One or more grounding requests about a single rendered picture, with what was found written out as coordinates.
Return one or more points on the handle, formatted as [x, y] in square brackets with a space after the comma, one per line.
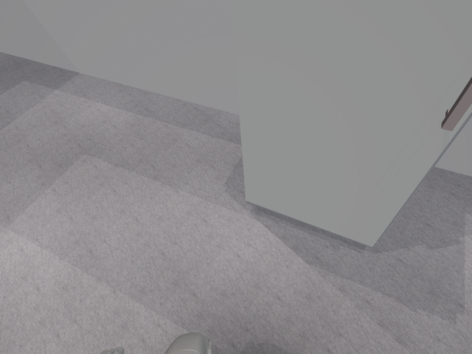
[454, 115]

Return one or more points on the left robot thigh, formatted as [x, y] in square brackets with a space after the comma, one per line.
[191, 343]

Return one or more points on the fridge door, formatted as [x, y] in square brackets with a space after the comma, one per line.
[341, 103]

